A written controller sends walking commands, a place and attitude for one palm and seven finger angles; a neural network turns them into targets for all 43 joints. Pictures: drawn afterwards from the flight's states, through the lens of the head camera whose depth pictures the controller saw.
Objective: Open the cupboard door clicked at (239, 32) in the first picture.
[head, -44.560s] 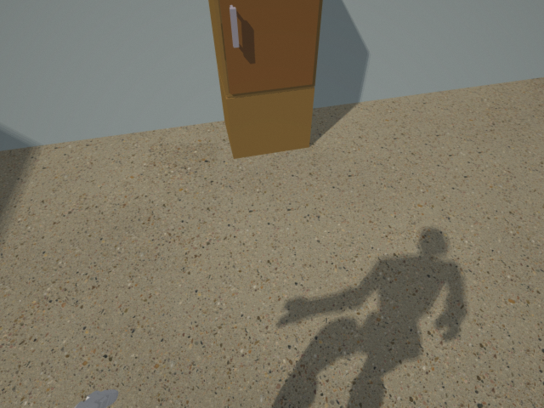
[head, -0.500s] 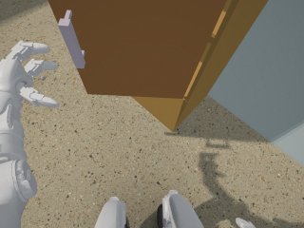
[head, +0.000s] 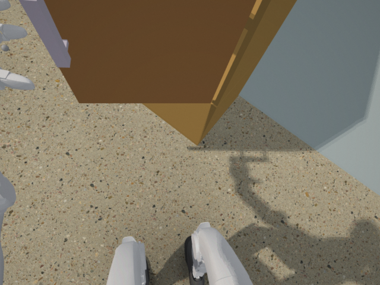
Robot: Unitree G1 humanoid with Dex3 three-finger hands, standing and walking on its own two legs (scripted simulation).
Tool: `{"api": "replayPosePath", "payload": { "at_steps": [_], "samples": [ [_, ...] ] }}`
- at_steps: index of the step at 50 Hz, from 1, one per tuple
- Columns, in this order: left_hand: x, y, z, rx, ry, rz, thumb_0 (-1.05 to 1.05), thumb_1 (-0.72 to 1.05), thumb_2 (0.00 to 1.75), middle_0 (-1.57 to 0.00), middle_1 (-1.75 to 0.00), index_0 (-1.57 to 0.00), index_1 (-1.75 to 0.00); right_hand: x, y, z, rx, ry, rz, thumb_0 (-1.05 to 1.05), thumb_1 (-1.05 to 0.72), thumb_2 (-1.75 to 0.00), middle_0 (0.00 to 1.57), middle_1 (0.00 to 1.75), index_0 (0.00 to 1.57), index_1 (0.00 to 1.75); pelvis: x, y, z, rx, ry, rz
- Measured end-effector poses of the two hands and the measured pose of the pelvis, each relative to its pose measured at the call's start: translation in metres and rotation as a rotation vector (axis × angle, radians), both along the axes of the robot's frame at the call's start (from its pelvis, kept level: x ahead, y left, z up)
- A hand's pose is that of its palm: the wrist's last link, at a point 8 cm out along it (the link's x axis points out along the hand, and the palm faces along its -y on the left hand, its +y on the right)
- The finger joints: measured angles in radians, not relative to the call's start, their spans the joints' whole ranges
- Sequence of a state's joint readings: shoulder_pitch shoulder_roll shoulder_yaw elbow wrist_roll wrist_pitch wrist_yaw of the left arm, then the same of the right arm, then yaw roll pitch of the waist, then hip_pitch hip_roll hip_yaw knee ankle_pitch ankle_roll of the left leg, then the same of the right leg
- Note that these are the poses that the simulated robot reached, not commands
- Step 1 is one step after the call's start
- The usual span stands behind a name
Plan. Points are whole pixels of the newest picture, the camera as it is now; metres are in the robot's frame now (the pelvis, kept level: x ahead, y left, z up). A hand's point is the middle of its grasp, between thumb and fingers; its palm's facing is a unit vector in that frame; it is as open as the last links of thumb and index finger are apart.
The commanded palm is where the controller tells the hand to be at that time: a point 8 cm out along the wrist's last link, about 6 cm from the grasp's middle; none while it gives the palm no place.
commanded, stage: move the hooked fingers beside the handle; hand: left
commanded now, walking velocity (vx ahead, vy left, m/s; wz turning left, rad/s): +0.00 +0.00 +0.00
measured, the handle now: (51, 25) +0.60 +0.21 +0.08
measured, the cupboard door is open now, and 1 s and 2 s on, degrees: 42 42 42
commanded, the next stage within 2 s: slide the fingers in behind the handle in 0.78 s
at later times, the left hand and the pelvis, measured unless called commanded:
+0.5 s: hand (2, 48) +0.55 +0.28 +0.08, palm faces -0.05 -1.00 -0.02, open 14.0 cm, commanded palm +0.53 +0.30 +0.07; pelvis +0.02 +0.02 +0.01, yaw +0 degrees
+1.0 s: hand (10, 51) +0.54 +0.26 +0.08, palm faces -0.04 -1.00 -0.03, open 14.0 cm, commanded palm +0.53 +0.29 +0.07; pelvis +0.01 +0.01 +0.00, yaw +0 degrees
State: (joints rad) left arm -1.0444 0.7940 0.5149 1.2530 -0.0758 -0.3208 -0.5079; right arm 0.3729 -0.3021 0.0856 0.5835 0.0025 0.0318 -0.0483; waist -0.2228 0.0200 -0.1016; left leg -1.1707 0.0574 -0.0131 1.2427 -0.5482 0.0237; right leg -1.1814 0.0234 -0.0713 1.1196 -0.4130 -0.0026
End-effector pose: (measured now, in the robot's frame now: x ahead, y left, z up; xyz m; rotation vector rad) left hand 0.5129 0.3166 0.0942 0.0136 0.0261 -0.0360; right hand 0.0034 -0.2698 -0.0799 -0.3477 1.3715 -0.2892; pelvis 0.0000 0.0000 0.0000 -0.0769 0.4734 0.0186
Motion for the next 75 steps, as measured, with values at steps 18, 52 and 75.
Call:
{"api": "replayPosePath", "payload": {
  "at_steps": [18, 52, 75],
  "samples": [
    [0.016, 0.011, -0.017, -0.004, 0.016, 0.011, -0.01, -0.5, 0.3, -0.3, -1.2, -0.3, -1.2, -0.011, 0.028, 0.004, 0.024, 0.077, -0.038, 0.01, -0.91, -0.9, 0.21, 0.3, 0.2, 0.3, 0.01, 0.016, 0.001, -0.021, 0.028, -0.004],
    [0.012, -0.004, -0.016, 0.009, 0.016, -0.019, -0.01, -0.5, 0.3, -0.3, -1.2, -0.3, -1.2, 0.014, 0.012, 0.0, 0.017, 0.047, 0.001, 0.0, -0.91, -0.9, 0.21, 0.3, 0.2, 0.3, 0.012, 0.007, 0.002, -0.017, 0.019, 0.011],
    [0.003, -0.036, -0.012, 0.01, 0.034, -0.009, -0.01, -0.5, 0.3, -0.3, -1.2, -0.3, -1.2, 0.004, 0.016, 0.0, 0.068, 0.023, -0.029, 0.01, -0.91, -0.9, 0.21, 0.3, 0.2, 0.3, 0.012, 0.003, 0.009, 0.003, -0.016, 0.0]
  ]
}}
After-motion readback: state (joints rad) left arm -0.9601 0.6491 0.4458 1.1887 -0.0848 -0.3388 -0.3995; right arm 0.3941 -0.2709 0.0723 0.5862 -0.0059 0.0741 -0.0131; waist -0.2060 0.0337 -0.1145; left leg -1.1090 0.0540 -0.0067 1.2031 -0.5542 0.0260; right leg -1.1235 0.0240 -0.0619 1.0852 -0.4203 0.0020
